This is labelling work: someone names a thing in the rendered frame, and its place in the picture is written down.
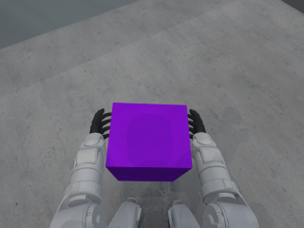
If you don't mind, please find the robot right hand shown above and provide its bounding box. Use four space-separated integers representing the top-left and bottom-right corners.
187 109 206 140

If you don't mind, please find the right robot shin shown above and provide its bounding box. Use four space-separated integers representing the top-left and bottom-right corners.
172 200 183 206

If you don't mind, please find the robot left forearm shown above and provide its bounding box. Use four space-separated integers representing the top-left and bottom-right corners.
49 132 107 228

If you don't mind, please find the robot left upper arm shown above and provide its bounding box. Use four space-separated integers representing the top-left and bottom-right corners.
50 202 107 228

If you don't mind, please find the robot right forearm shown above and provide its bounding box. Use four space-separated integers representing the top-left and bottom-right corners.
191 132 259 228

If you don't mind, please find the robot left hand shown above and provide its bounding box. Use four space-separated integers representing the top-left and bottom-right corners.
89 108 112 140

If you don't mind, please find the robot right upper arm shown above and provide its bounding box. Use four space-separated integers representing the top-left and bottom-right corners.
202 201 259 228

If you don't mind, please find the robot left thigh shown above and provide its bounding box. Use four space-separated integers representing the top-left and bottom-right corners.
107 201 142 228

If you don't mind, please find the carton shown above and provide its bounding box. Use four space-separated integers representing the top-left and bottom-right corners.
105 103 193 181

